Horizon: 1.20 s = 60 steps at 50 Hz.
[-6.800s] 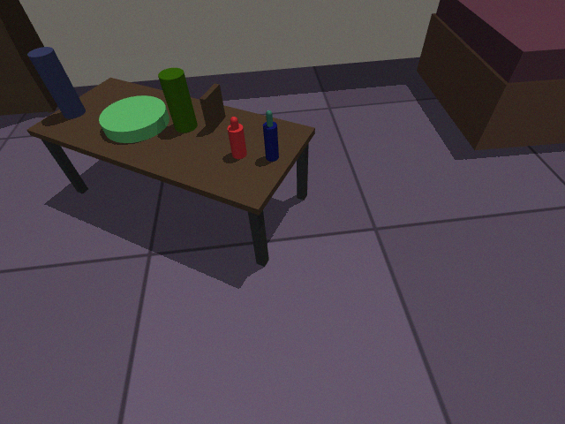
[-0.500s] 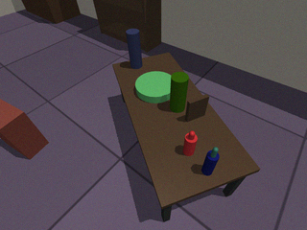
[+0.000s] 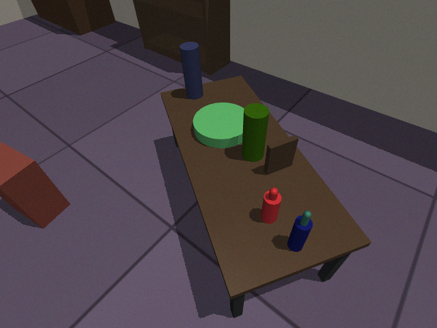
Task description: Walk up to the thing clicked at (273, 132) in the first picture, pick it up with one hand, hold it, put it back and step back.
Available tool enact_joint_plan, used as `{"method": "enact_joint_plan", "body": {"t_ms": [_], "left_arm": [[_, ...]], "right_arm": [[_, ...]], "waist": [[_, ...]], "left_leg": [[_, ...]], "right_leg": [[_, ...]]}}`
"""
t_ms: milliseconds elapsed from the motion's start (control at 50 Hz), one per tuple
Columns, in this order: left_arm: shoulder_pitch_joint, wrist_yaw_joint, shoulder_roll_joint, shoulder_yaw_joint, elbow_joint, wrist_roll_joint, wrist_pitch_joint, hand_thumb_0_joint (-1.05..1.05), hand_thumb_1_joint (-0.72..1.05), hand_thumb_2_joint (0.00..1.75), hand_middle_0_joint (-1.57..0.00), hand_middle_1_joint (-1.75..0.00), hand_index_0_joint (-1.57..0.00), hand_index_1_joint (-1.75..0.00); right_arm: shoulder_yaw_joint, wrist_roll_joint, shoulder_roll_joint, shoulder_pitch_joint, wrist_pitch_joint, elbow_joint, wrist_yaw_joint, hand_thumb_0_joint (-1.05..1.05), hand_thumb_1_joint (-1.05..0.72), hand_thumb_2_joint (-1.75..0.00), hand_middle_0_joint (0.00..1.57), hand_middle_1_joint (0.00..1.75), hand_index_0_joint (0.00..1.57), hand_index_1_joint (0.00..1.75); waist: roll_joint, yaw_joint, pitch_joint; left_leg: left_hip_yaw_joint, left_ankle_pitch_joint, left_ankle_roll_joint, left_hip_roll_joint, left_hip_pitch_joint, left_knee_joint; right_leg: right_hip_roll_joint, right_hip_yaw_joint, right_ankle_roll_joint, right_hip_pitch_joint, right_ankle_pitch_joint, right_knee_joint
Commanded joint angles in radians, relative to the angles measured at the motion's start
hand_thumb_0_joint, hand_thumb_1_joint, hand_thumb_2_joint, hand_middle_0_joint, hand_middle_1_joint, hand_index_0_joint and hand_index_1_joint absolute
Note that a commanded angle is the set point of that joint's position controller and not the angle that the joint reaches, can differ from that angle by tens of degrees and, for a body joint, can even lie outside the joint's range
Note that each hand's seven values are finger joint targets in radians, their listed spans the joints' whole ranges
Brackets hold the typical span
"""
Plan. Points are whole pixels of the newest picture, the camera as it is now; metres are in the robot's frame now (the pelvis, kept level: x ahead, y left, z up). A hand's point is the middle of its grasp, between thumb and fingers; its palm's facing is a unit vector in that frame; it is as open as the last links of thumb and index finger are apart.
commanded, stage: stand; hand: right
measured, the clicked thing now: (300, 230) +0.45 -0.21 -0.28
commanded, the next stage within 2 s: go down in 0.16 s
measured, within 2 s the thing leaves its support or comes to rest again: neither
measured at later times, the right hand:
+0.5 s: hand out of the picture +0.16 -0.26 -0.15, palm faces +0.06 +0.94 -0.32, open 11.0 cm
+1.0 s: hand out of the picture +0.16 -0.27 -0.15, palm faces +0.05 +0.94 -0.33, open 17.3 cm
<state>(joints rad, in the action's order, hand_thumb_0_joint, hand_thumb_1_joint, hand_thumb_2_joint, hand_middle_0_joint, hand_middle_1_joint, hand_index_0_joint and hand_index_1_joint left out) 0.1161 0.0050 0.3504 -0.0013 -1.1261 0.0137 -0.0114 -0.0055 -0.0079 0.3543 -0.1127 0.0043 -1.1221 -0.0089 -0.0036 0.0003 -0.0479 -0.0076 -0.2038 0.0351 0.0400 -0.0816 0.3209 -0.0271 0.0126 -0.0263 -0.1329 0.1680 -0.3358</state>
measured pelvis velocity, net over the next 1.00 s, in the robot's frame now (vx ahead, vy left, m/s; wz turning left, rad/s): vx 0.01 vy -0.01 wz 0.00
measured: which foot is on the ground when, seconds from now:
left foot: down 0.00-1.00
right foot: down 0.00-1.00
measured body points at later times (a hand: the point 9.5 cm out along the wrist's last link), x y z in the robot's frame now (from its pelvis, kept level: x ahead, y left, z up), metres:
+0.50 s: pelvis -0.01 +0.00 -0.01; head +0.04 +0.00 +0.43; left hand +0.09 +0.27 -0.13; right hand +0.16 -0.30 -0.13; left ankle -0.02 +0.14 -0.75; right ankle +0.01 -0.14 -0.75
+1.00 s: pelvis +0.01 -0.01 -0.04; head +0.05 -0.02 +0.41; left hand +0.16 +0.24 -0.13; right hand +0.16 -0.32 -0.13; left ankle -0.02 +0.14 -0.75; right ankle +0.01 -0.14 -0.75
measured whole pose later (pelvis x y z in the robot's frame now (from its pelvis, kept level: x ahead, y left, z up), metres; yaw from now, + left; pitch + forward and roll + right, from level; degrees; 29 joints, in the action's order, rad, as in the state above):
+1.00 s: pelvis +0.01 -0.01 -0.04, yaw +0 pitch +8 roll +2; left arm 0.23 -0.09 0.25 0.00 -0.66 -0.02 -0.13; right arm -0.16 -0.05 0.34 -0.19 -0.38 -0.50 -0.06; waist 0.02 0.02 0.07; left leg -0.01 -0.40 0.05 0.03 -0.45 0.72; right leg -0.04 0.03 -0.01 -0.54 0.39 -0.79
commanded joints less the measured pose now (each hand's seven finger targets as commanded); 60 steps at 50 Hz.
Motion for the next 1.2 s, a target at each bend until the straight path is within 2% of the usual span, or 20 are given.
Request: {"method": "enact_joint_plan", "body": {"t_ms": [0, 220, 240, 260, 280, 300, 320, 360, 380, 440, 480, 500, 520, 560, 660, 680, 820, 1000, 1120, 1180], "left_arm": [[-0.029, -0.013, 0.223, 0.043, 0.055, -0.004, -0.017, 0.0, 0.9, 0.9, -0.2, -0.3, -0.2, -0.3], [-0.032, -0.013, 0.224, 0.043, 0.059, -0.004, -0.017, 0.0, 0.9, 0.9, -0.2, -0.3, -0.2, -0.3], [-0.024, -0.012, 0.22, 0.041, 0.06, -0.004, -0.019, 0.0, 0.82, 0.82, -0.16, -0.22, -0.15, -0.23], [-0.034, -0.032, 0.073, 0.031, 0.333, -0.054, -0.071, 0.0, 0.9, 0.9, -0.22, -0.3, -0.22, -0.31], [0.006, -0.043, 0.1, 0.036, 0.288, -0.063, -0.069, 0.0, 0.89, 0.92, -0.22, -0.32, -0.21, -0.32], [0.029, -0.05, 0.096, 0.034, 0.289, -0.066, -0.067, 0.0, 0.89, 0.93, -0.21, -0.31, -0.21, -0.32], [0.063, -0.054, 0.118, 0.06, 0.29, -0.063, -0.061, 0.0, 0.89, 0.92, -0.21, -0.31, -0.21, -0.31], [0.097, -0.067, 0.12, 0.084, 0.34, -0.049, -0.058, 0.0, 0.89, 0.91, -0.21, -0.31, -0.21, -0.31], [0.134, -0.071, 0.113, 0.089, 0.351, -0.041, -0.057, 0.0, 0.89, 0.9, -0.21, -0.31, -0.21, -0.31], [0.122, -0.067, 0.083, 0.087, 0.423, -0.031, -0.071, 0.0, 0.91, 0.88, -0.2, -0.3, -0.21, -0.29], [0.107, -0.066, 0.074, 0.077, 0.437, -0.037, -0.069, 0.0, 0.91, 0.86, -0.2, -0.3, -0.21, -0.29], [0.084, -0.069, 0.086, 0.084, 0.487, -0.04, -0.07, 0.0, 0.91, 0.87, -0.2, -0.3, -0.21, -0.29], [0.079, -0.065, 0.065, 0.068, 0.488, -0.045, -0.07, 0.0, 0.9, 0.87, -0.2, -0.3, -0.21, -0.3], [0.057, -0.067, 0.07, 0.07, 0.527, -0.05, -0.077, 0.0, 0.9, 0.88, -0.2, -0.3, -0.21, -0.3], [0.102, -0.067, 0.061, 0.07, 0.557, -0.046, -0.094, 0.0, 0.9, 0.89, -0.2, -0.3, -0.2, -0.3], [0.094, -0.069, 0.066, 0.074, 0.564, -0.045, -0.101, 0.0, 0.9, 0.89, -0.2, -0.3, -0.2, -0.3], [0.111, -0.087, 0.052, 0.066, 0.579, -0.034, -0.142, 0.0, 0.91, 0.89, -0.2, -0.3, -0.2, -0.3], [0.075, -0.114, 0.053, 0.055, 0.627, -0.044, -0.173, 0.0, 0.91, 0.89, -0.2, -0.3, -0.2, -0.3], [0.081, -0.128, 0.041, 0.045, 0.655, -0.045, -0.19, 0.0, 0.91, 0.89, -0.2, -0.3, -0.2, -0.29], [0.098, -0.132, 0.04, 0.049, 0.66, -0.043, -0.201, 0.0, 0.91, 0.88, -0.19, -0.3, -0.2, -0.29]], "right_arm": [[-0.04, -0.001, 0.212, 0.031, 0.017, 0.059, 0.012, 0.0, -0.9, -0.9, 0.2, 0.3, 0.2, 0.3], [-0.041, -0.001, 0.211, 0.026, 0.017, 0.06, 0.012, 0.0, -0.9, -0.9, 0.2, 0.3, 0.2, 0.3], [-0.042, 0.0, 0.217, 0.027, 0.018, 0.061, 0.013, 0.0, -0.82, -0.82, 0.12, 0.22, 0.12, 0.22], [-0.067, 0.034, 0.07, 0.378, 0.113, 0.412, 0.022, 0.0, -0.74, -0.74, 0.04, 0.14, 0.04, 0.14], [-0.076, 0.022, 0.112, 0.461, 0.111, 0.365, 0.024, 0.0, -0.66, -0.66, 0.03, 0.06, 0.03, 0.06], [-0.109, 0.008, 0.167, 0.341, 0.08, 0.258, 0.026, 0.0, -0.58, -0.58, 0.04, 0.06, 0.04, 0.06], [-0.137, -0.001, 0.176, 0.24, 0.043, 0.122, 0.023, 0.0, -0.5, -0.5, 0.04, 0.06, 0.04, 0.06], [-0.221, -0.038, 0.277, 0.301, 0.027, 0.121, 0.017, 0.0, -0.34, -0.34, 0.06, 0.05, 0.05, 0.05], [-0.228, -0.056, 0.267, 0.276, 0.022, 0.136, 0.008, 0.0, -0.26, -0.26, 0.06, 0.05, 0.05, 0.05], [-0.255, -0.083, 0.22, 0.051, -0.056, 0.117, -0.025, 0.0, -0.08, -0.14, 0.08, 0.03, 0.07, 0.03], [-0.236, -0.09, 0.226, 0.14, -0.104, 0.203, -0.035, 0.0, 0.03, -0.11, 0.08, 0.04, 0.07, 0.04], [-0.251, -0.09, 0.245, 0.153, -0.128, 0.27, -0.035, 0.0, 0.09, -0.1, 0.08, 0.04, 0.07, 0.04], [-0.214, -0.08, 0.177, 0.099, -0.165, 0.222, -0.043, 0.0, 0.15, -0.09, 0.07, 0.04, 0.06, 0.04], [-0.21, -0.074, 0.179, 0.15, -0.205, 0.32, -0.052, 0.0, 0.25, -0.08, 0.07, 0.04, 0.06, 0.04], [-0.215, -0.072, 0.178, 0.09, -0.273, 0.439, -0.068, 0.0, 0.48, -0.06, 0.04, 0.05, 0.05, 0.05], [-0.213, -0.068, 0.187, 0.144, -0.271, 0.52, -0.066, 0.0, 0.48, -0.07, 0.04, 0.06, 0.04, 0.06], [-0.239, -0.07, 0.197, 0.039, -0.31, 0.675, -0.04, 0.0, 0.55, -0.05, 0.04, 0.05, 0.04, 0.05], [-0.214, -0.031, 0.181, -0.059, -0.411, 0.848, -0.048, 0.0, 0.51, -0.05, 0.05, 0.05, 0.04, 0.05], [-0.23, -0.023, 0.2, -0.111, -0.467, 0.948, -0.048, 0.0, 0.52, -0.05, 0.05, 0.05, 0.05, 0.05], [-0.239, -0.023, 0.202, -0.152, -0.482, 0.987, -0.049, 0.0, 0.52, -0.05, 0.05, 0.05, 0.05, 0.05]], "waist": [[0.002, -0.001, 0.059], [0.009, -0.003, 0.062], [0.002, -0.001, 0.074], [0.089, 0.103, 0.029], [0.043, 0.062, 0.07], [-0.003, 0.057, 0.054], [-0.037, 0.048, 0.07], [-0.019, 0.028, 0.207], [-0.017, 0.016, 0.264], [0.025, -0.031, 0.267], [0.075, -0.028, 0.244], [0.076, -0.025, 0.255], [0.036, -0.021, 0.187], [0.026, -0.008, 0.163], [0.007, 0.008, 0.211], [0.044, 0.014, 0.213], [0.078, 0.02, 0.303], [0.086, 0.022, 0.275], [0.072, 0.024, 0.271], [0.091, 0.021, 0.325]], "left_leg": [[0.068, 0.089, -0.051, 0.096, -0.018, -0.056], [0.068, 0.104, -0.046, 0.091, -0.017, -0.051], [0.065, 0.107, -0.05, 0.095, -0.005, -0.043], [-0.022, 0.093, -0.025, -0.041, -0.214, 0.037], [-0.029, 0.082, -0.023, -0.041, -0.187, 0.05], [-0.03, 0.049, -0.02, -0.037, -0.195, 0.051], [-0.033, 0.038, -0.02, -0.038, -0.216, 0.075], [-0.032, 0.076, -0.023, -0.034, -0.188, 0.119], [-0.028, 0.105, -0.026, -0.036, -0.169, 0.132], [-0.039, 0.153, -0.034, -0.039, -0.142, 0.153], [-0.037, 0.143, -0.04, -0.045, -0.151, 0.146], [-0.04, 0.142, -0.04, -0.047, -0.152, 0.147], [-0.045, 0.094, -0.04, -0.053, -0.177, 0.137], [-0.045, 0.041, -0.036, -0.055, -0.217, 0.138], [-0.051, 0.08, -0.035, -0.062, -0.251, 0.197], [-0.047, 0.082, -0.034, -0.059, -0.265, 0.211], [-0.049, 0.115, -0.032, -0.058, -0.316, 0.301], [-0.062, 0.037, -0.031, -0.063, -0.394, 0.361], [-0.06, 0.033, -0.024, -0.056, -0.413, 0.379], [-0.065, 0.061, -0.027, -0.058, -0.418, 0.414]], "right_leg": [[-0.099, 0.077, 0.04, 0.023, -0.131, 0.044], [-0.098, 0.081, 0.04, 0.012, -0.135, 0.045], [-0.101, 0.082, 0.041, 0.017, -0.155, 0.043], [0.027, -0.056, 0.03, -0.066, -0.02, -0.034], [0.031, -0.042, 0.03, -0.045, 0.0, -0.047], [0.037, -0.038, 0.036, -0.072, 0.027, -0.058], [0.038, -0.037, 0.037, -0.103, 0.024, -0.087], [0.041, -0.038, 0.031, -0.106, -0.041, -0.143], [0.041, -0.04, 0.029, -0.098, -0.08, -0.155], [0.048, -0.048, 0.022, -0.118, -0.148, -0.164], [0.042, -0.046, 0.017, -0.135, -0.144, -0.16], [0.039, -0.044, 0.019, -0.134, -0.14, -0.162], [0.034, -0.042, 0.023, -0.175, -0.093, -0.156], [0.031, -0.041, 0.028, -0.192, -0.028, -0.159], [0.02, -0.027, 0.032, -0.186, -0.082, -0.218], [0.02, -0.028, 0.028, -0.185, -0.078, -0.229], [0.01, -0.008, 0.025, -0.177, -0.149, -0.32], [0.005, 0.015, 0.018, -0.276, -0.079, -0.377], [0.016, 0.011, 0.027, -0.326, -0.037, -0.423], [0.011, 0.023, 0.021, -0.31, -0.105, -0.447]]}}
